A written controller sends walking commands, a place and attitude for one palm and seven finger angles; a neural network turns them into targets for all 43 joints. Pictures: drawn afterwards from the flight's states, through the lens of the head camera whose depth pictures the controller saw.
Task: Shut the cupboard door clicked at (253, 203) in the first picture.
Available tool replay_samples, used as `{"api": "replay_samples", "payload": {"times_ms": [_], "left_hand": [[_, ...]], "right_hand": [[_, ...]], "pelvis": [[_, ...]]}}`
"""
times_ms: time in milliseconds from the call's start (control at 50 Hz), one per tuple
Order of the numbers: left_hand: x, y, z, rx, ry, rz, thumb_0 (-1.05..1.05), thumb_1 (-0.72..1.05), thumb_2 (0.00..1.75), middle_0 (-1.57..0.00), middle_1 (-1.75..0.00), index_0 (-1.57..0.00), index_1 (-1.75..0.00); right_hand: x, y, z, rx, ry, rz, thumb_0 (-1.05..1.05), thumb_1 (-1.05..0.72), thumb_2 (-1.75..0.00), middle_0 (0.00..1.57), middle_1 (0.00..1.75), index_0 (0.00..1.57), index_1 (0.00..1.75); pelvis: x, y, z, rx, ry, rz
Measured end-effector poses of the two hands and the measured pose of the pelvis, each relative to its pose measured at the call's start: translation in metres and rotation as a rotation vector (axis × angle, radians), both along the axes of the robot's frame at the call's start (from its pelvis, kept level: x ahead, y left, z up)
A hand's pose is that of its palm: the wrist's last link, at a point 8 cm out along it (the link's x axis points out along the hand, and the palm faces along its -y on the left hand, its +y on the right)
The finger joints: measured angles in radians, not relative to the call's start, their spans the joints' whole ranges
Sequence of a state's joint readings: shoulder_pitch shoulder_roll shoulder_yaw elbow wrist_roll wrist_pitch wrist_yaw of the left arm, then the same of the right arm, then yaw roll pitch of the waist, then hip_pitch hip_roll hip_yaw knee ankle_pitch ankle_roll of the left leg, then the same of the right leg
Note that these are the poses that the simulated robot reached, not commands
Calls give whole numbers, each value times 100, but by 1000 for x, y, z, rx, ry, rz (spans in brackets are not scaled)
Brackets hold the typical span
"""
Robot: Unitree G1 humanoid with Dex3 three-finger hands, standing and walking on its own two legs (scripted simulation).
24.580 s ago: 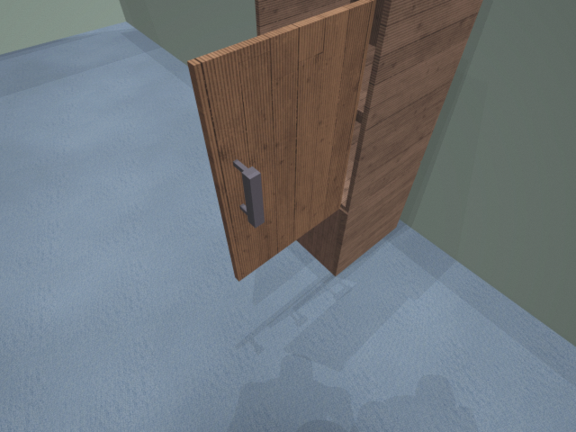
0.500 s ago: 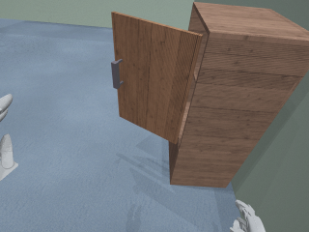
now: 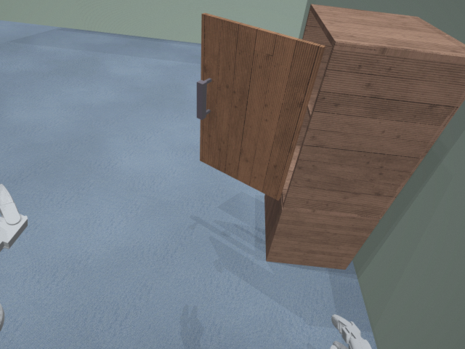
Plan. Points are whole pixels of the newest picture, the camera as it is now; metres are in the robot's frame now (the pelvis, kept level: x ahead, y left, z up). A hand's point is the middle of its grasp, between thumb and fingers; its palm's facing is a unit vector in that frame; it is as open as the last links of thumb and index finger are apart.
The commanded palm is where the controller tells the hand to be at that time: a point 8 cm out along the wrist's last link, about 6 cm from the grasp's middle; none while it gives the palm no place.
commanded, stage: stop stepping back and stand still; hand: left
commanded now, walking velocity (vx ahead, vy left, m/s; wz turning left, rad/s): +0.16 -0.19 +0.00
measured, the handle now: (205, 98) +0.94 +0.15 -0.01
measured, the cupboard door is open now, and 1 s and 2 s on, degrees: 61 61 61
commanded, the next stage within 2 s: let the arm hang, fingers relaxed in 0.62 s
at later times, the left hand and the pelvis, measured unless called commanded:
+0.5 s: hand (4, 250) +0.18 +0.30 +0.17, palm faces +0.50 -0.78 -0.39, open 7.4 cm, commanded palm +0.12 +0.33 +0.18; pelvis -0.02 +0.03 +0.00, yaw +1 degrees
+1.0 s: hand out of the picture +0.06 +0.21 -0.16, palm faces -0.01 -0.99 -0.16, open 7.3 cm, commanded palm none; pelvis -0.02 +0.04 +0.00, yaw +3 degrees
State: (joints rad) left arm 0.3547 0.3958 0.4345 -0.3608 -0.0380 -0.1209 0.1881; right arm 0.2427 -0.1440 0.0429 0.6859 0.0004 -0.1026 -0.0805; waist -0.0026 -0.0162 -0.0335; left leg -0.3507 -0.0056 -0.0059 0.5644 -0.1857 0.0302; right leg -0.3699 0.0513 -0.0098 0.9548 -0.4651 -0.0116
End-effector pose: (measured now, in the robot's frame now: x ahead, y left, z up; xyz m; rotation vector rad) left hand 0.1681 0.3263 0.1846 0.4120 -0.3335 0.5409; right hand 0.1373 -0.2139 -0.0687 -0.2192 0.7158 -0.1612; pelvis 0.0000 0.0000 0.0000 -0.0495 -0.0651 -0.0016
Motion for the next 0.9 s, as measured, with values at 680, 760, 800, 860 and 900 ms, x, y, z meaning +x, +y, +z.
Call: {"api": "replay_samples", "payload": {"times_ms": [680, 760, 800, 860, 900], "left_hand": [[-13, -1, 10, 167, 140, -84, 1, 89, 90, -21, -30, -21, -30], [-4, 4, -23, 119, 270, -102, 0, 89, 90, -21, -30, -21, -30], [5, 10, -78, 4, 482, -105, 0, 90, 90, -20, -30, -21, -30], [-5, 2, -176, -196, 847, -101, 0, 90, 90, -20, -30, -20, -29], [-28, -15, -232, -306, 1067, -117, 0, 91, 90, -20, -30, -20, -29]], "right_hand": [[5, 28, -10, 67, 27, 25, 1, -90, -90, 20, 30, 20, 30], [15, 31, -20, 85, 52, 66, 1, -90, -90, 20, 30, 21, 30], [19, 27, -32, 78, 98, 101, 1, -90, -90, 20, 30, 21, 30], [16, 19, -43, 54, 161, 103, 1, -90, -90, 20, 30, 21, 30], [7, 13, -44, 33, 199, 83, 1, -90, -90, 20, 30, 21, 30]], "pelvis": [[-3, 23, 2, 35, 72, 20], [1, 30, 1, 38, 89, 41], [-2, 35, -2, 42, 95, 50], [-7, 41, -5, 51, 91, 51], [-11, 42, -6, 57, 82, 53]]}}
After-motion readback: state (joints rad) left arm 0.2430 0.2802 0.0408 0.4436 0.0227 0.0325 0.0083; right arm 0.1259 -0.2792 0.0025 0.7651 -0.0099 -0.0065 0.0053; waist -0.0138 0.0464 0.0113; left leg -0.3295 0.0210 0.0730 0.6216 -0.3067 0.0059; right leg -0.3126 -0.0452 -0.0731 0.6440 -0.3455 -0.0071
